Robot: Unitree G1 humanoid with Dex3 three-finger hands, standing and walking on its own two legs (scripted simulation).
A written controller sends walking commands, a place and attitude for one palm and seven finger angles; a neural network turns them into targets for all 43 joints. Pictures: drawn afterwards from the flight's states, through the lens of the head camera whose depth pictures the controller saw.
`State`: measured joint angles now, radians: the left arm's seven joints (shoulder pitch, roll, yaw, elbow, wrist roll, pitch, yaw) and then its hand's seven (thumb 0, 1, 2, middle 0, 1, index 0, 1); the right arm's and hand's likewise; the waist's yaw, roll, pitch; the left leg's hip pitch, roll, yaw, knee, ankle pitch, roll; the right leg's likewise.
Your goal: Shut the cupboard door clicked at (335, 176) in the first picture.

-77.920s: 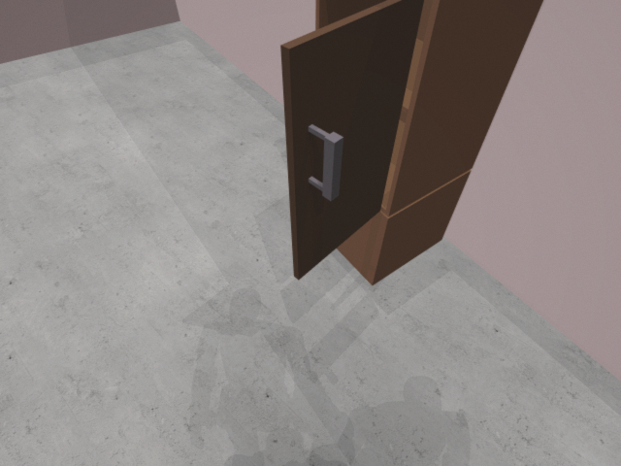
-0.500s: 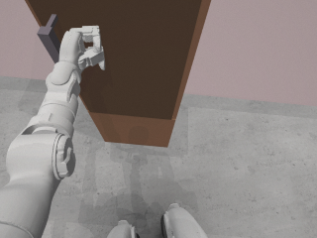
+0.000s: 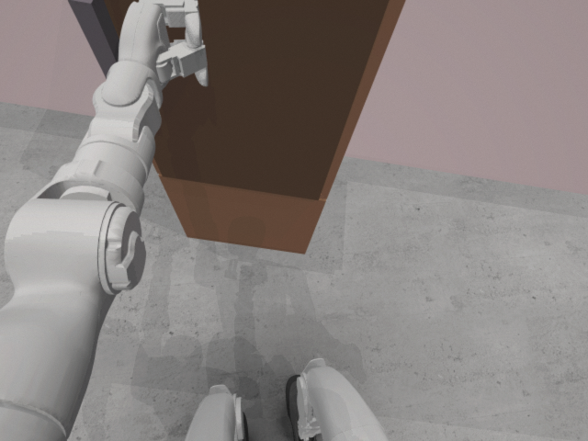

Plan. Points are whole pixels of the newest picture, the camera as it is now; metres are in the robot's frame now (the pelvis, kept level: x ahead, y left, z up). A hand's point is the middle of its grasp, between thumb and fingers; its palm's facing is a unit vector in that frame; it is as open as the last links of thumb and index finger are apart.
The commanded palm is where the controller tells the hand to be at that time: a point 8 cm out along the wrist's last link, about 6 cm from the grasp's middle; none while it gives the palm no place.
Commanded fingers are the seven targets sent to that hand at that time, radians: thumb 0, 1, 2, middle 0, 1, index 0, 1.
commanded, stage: pull the fist back off the door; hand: left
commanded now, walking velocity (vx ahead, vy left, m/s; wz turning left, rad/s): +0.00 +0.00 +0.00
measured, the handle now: (115, 38) +0.61 +0.13 +0.12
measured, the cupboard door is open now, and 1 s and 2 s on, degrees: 0 0 0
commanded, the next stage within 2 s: draw the hand back to the body in 0.80 s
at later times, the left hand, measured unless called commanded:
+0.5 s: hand (230, 50) +0.56 +0.00 +0.13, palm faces +0.11 -0.99 +0.00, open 3.2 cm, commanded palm +0.52 +0.05 +0.12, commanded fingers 0.00 0.90 0.90 -1.30 -1.50 -1.30 -1.50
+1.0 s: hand (233, 78) +0.52 +0.00 +0.13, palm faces +0.10 -0.99 -0.03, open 3.1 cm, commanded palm +0.46 +0.06 +0.13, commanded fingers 0.00 0.90 0.90 -1.30 -1.50 -1.30 -1.50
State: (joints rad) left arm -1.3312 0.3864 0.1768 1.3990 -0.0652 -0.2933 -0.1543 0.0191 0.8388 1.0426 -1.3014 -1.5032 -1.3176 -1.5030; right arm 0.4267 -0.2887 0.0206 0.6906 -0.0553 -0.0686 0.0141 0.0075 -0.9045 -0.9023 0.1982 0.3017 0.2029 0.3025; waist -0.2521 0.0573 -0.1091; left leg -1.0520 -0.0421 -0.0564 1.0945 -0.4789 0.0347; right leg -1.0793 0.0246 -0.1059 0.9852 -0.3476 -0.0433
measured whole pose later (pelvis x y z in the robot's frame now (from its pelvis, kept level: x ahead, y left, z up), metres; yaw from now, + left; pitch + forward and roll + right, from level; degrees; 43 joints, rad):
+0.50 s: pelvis +0.00 +0.00 +0.02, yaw -3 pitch +23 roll -1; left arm -1.20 0.24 0.29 1.38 0.03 -0.41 0.36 0.02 0.93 0.95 -1.31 -1.50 -1.31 -1.50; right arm 0.51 -0.25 0.00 0.71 -0.10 -0.06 0.12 0.01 -0.90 -0.90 0.20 0.30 0.20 0.30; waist -0.25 0.06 -0.13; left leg -0.94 -0.02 0.01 0.98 -0.44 0.03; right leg -1.00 0.05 -0.04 0.91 -0.31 -0.04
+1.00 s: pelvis +0.04 -0.01 +0.04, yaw -2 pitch +18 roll +0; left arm -0.85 0.03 0.13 1.03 0.04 -0.40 0.39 0.01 0.90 0.90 -1.30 -1.50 -1.30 -1.50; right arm 0.31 -0.22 -0.03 0.64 -0.08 0.01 0.08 0.01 -0.91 -0.90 0.20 0.30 0.20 0.30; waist -0.12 0.05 -0.14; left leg -0.72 -0.03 0.00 0.88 -0.47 0.03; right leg -0.80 0.05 -0.03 0.85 -0.36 -0.05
